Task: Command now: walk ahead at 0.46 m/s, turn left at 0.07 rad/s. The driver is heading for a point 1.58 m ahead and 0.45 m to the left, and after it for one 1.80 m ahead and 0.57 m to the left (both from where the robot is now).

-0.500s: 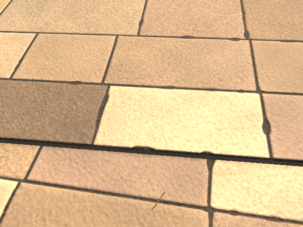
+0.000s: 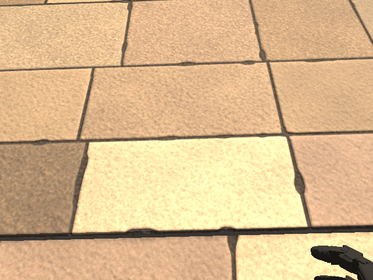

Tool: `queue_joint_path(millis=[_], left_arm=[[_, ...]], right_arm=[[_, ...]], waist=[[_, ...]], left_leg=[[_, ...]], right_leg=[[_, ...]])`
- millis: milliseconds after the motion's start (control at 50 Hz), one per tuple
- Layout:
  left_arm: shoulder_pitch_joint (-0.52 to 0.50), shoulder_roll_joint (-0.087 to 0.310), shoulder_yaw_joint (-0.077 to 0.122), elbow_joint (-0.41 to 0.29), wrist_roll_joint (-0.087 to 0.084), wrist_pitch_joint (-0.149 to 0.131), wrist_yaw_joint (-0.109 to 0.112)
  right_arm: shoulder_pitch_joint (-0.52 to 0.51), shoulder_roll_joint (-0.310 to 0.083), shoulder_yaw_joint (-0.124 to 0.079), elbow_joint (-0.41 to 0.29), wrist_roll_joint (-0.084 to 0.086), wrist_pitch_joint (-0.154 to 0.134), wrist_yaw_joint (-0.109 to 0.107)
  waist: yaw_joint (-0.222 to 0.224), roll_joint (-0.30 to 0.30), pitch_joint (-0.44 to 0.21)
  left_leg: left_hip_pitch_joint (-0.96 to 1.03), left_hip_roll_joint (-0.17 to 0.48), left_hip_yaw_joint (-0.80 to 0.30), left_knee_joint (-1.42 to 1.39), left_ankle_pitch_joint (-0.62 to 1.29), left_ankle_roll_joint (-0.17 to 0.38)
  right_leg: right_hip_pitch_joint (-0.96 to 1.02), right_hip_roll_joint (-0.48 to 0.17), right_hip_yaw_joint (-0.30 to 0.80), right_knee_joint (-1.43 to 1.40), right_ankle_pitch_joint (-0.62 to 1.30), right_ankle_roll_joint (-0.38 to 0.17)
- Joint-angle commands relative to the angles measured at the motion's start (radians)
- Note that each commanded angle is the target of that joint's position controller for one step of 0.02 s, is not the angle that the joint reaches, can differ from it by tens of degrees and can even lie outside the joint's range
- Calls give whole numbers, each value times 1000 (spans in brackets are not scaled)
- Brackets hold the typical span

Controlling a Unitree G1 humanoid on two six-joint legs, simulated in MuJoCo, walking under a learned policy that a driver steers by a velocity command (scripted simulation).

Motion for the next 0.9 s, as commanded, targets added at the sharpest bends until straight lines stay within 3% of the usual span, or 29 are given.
queue_joint_path(millis=[20, 40, 60, 80, 100, 140, 160, 200, 240, 280, 320, 340, 360, 380, 400, 420, 440, 460, 500, 560, 640, 760, 800, 820, 840, 860, 880, 900], left_arm=[[-67, 86, 8, -130, 10, -48, -10], [-132, 117, 15, -145, -10, -69, -29], [-194, 111, 8, -162, -7, -88, -40], [-218, 89, 4, -167, 10, -98, -45], [-197, 79, 5, -160, 15, -99, -47], [-157, 59, -3, -144, 16, -90, -51], [-161, 55, -8, -149, 23, -86, -50], [-228, 11, -32, -171, 36, -84, -48], [-264, 44, -23, -171, 25, -86, -48], [-274, 85, -5, -175, 6, -82, -42], [-235, 99, 14, -167, -1, -80, -34], [-162, 105, 25, -149, -6, -80, -30], [-35, 165, 45, -133, 10, -83, -22], [-6, 248, 56, -144, 42, -73, -25], [-42, 241, 62, -133, 36, -74, -31], [-90, 173, 46, -135, 17, -77, -29], [-132, 122, 31, -134, 20, -79, -29], [-170, 96, 24, -130, 31, -79, -30], [-183, 81, 24, -113, 37, -89, -25], [-136, 88, 33, -71, 33, -97, -17], [-119, 127, 46, -37, 29, -79, -9], [-83, 177, 59, 11, 4, -46, -10], [-71, 215, 68, 26, -2, -33, -5], [-60, 231, 72, 28, -3, -25, -1], [-14, 222, 66, 38, -1, -18, 2], [29, 215, 56, 49, -7, -25, -2], [26, 173, 37, 33, 12, -39, -21], [-50, 114, 13, -11, 37, -64, -42]], right_arm=[[437, -216, -73, 48, 4, 1, -17], [339, -200, -65, 27, 12, 7, -27], [297, -181, -59, 13, 10, 14, -37], [278, -159, -50, 14, 4, 16, -40], [247, -133, -41, 5, 0, 16, -41], [206, -116, -36, -8, 9, 19, -47], [199, -125, -38, -10, 19, 20, -49], [188, -177, -57, -13, 35, 31, -59], [217, -221, -74, -18, 33, 29, -58], [253, -221, -77, -19, 43, 32, -56], [286, -187, -69, -18, 36, 44, -52], [293, -144, -56, -21, 28, 48, -50], [306, -54, -30, -35, 16, 47, -45], [356, -13, -16, -81, 23, 35, -47], [379, -97, -33, -84, 49, 33, -47], [336, -147, -46, -77, 49, 41, -46], [306, -147, -48, -68, 39, 48, -44], [287, -141, -51, -66, 33, 55, -45], [254, -124, -52, -73, 27, 66, -38], [201, -94, -44, -89, 20, 74, -33], [94, -58, -25, -119, 20, 76, -11], [-65, -55, -11, -180, 30, 73, 28], [-51, -86, -24, -193, 24, 76, 31], [13, -127, -43, -182, 22, 78, 29], [104, -174, -69, -152, 25, 81, 25], [221, -206, -97, -122, 30, 91, 16], [309, -235, -114, -89, 50, 108, 3], [397, -248, -109, -78, 53, 109, -20]], waist=[[-214, 321, -360], [-184, 228, -209], [-165, 124, -130], [-124, 60, -72], [-80, 67, -51], [-31, 115, -25], [-20, 118, -13], [-30, 144, 5], [-50, 161, -36], [-52, 150, -49], [-24, 128, -58], [12, 117, -68], [58, -38, -148], [13, -289, -183], [-13, -291, -147], [-15, -196, -57], [-22, -128, -18], [-38, -108, -1], [-44, -106, 13], [-32, -50, 9], [-7, -34, 22], [25, -13, 86], [-9, -60, 37], [-49, -68, -21], [-93, -31, -116], [-149, -4, -214], [-172, 103, -257], [-177, 164, -375]], left_leg=[[870, 351, -844, -362, -465, 303], [733, 354, -791, -385, -511, 290], [605, 329, -708, -396, -420, 271], [485, 295, -637, -428, -317, 251], [406, 260, -577, -452, -256, 237], [294, 214, -491, -486, -195, 237], [238, 189, -434, -491, -165, 233], [101, 131, -321, -497, -99, 208], [111, 144, -333, -463, -101, 190], [147, 166, -382, -413, -195, 154], [135, 145, -403, -304, -285, 106], [87, 110, -384, -197, -328, 72], [-9, 20, -282, 134, -383, 14], [-216, -39, -189, 430, -461, -13], [-307, 34, -199, 623, -399, -16], [-339, 74, -192, 686, -304, -19], [-315, 97, -184, 677, -218, -26], [-275, 117, -182, 646, -166, -33], [-215, 134, -170, 605, -86, -42], [-235, 130, -172, 517, -23, -54], [-224, 130, -119, 289, 68, -60], [-161, 105, -9, 49, 28, 0], [-26, 42, 51, -2, -56, 37], [81, -5, 82, -7, -88, 59], [317, -53, 115, -38, -53, 85], [649, -55, 71, -107, 66, 122], [1000, 86, -161, -126, 115, 193], [1151, 284, -458, -109, 29, 266]], right_leg=[[-658, 85, 24, 738, -78, 31], [-738, 28, 24, 821, -64, 21], [-739, -9, 3, 773, -15, 5], [-693, -38, -15, 726, -3, -1], [-647, -64, -19, 669, 13, 0], [-591, -78, -47, 596, 18, 17], [-560, -77, -66, 501, 40, 33], [-393, -41, -119, 251, 87, 62], [-301, -18, -112, 171, 213, 89], [-248, -15, -89, 77, 289, 97], [-149, -5, -108, 32, 227, 85], [-57, -22, -102, -4, 183, 68], [104, -199, 99, -101, 8, 8], [194, -403, 525, -281, -279, -100], [128, -433, 701, -359, -520, -166], [68, -402, 582, -353, -460, -150], [5, -341, 405, -333, -276, -124], [-47, -290, 274, -333, -120, -107], [-91, -245, 100, -357, 99, -91], [-42, -247, -25, -365, 299, -109], [18, -265, -132, -373, 385, -115], [104, -283, -259, -341, 560, -83], [132, -280, -306, -229, 948, -63], [142, -267, -329, -106, 1142, -53], [67, -244, -354, 84, 1260, -30], [-133, -222, -348, 286, 1173, 12], [-510, -155, -299, 556, 333, 66], [-705, -93, -196, 801, -232, 71]])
